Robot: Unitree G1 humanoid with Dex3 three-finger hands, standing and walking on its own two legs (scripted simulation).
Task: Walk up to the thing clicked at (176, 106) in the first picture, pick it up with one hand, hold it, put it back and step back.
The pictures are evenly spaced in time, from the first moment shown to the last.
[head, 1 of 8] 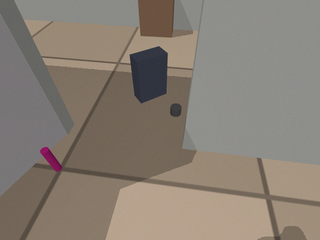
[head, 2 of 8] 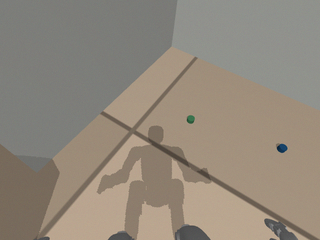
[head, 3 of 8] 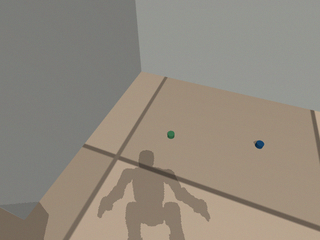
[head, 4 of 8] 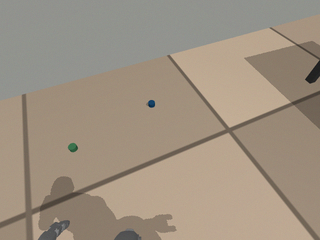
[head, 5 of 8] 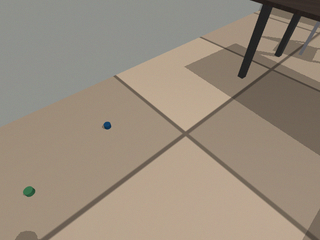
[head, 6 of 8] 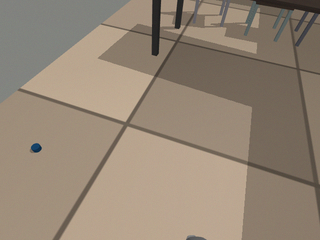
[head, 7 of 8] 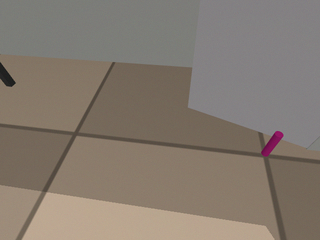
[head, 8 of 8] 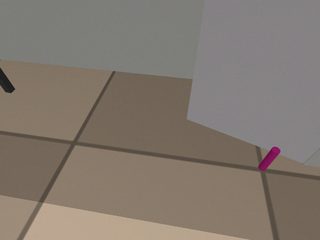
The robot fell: no
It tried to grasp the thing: no
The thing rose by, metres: 0.00
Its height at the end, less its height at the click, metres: +0.00
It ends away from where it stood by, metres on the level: 0.00
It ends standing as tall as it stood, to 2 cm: yes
